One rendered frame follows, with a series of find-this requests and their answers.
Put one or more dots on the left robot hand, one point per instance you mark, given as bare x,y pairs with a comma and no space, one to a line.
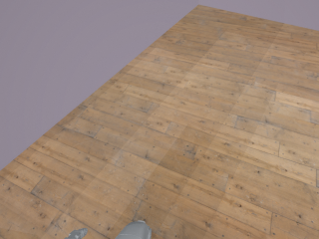
78,234

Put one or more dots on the left robot thigh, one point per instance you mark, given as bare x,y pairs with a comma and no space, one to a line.
136,230

